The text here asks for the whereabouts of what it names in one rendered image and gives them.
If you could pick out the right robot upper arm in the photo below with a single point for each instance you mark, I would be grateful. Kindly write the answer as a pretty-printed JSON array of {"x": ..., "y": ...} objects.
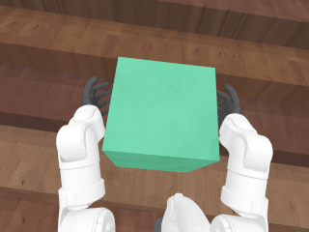
[{"x": 229, "y": 223}]

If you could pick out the right robot shin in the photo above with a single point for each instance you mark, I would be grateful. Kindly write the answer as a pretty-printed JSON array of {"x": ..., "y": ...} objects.
[{"x": 168, "y": 225}]

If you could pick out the robot left forearm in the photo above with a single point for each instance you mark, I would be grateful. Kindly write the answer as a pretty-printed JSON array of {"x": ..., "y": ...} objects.
[{"x": 78, "y": 156}]

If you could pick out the carton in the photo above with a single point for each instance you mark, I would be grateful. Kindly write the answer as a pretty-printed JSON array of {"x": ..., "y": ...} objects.
[{"x": 162, "y": 116}]

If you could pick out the robot right thigh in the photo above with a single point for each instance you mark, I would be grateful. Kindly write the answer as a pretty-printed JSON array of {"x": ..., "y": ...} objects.
[{"x": 187, "y": 215}]

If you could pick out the right robot hand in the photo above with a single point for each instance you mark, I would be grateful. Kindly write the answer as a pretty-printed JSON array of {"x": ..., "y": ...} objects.
[{"x": 230, "y": 106}]

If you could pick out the robot right forearm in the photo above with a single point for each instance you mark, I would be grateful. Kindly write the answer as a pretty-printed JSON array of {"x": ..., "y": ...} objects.
[{"x": 250, "y": 155}]

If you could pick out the left robot upper arm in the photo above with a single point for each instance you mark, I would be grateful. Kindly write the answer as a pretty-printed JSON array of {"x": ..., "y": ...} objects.
[{"x": 89, "y": 220}]

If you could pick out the left robot hand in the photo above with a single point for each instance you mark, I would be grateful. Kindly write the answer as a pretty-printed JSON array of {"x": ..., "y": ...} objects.
[{"x": 91, "y": 98}]

